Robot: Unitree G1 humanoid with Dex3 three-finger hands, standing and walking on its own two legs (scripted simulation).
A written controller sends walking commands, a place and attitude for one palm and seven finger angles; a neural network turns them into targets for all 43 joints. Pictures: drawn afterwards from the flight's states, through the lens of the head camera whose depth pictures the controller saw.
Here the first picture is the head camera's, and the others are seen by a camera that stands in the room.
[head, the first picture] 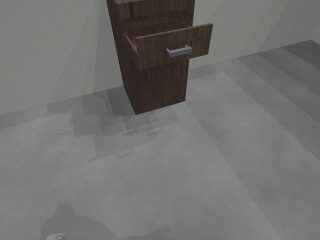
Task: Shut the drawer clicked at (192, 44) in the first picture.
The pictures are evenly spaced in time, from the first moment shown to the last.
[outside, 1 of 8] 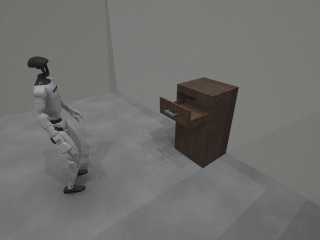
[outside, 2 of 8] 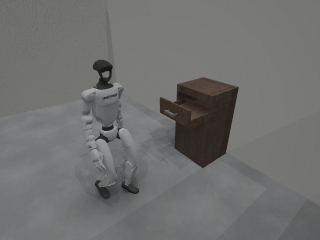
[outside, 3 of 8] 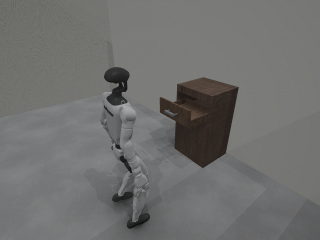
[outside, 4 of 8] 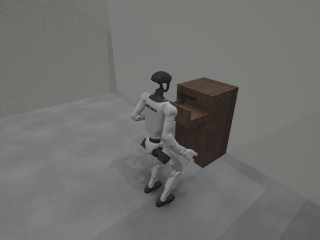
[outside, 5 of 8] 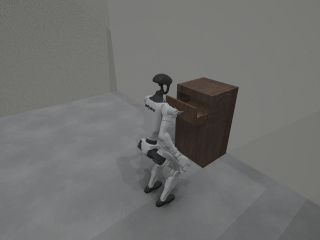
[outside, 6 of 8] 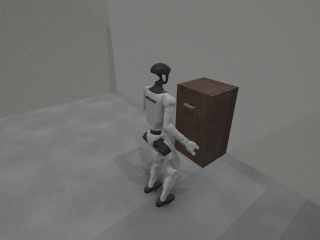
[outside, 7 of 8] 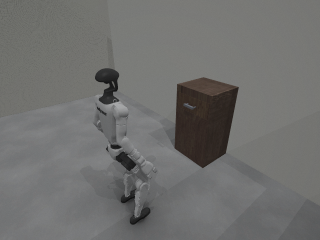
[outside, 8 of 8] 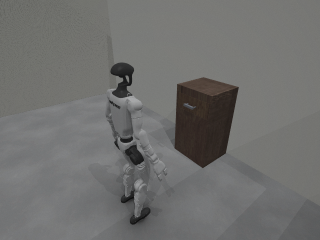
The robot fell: no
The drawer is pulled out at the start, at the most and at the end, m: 0.27 0.27 0.00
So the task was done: yes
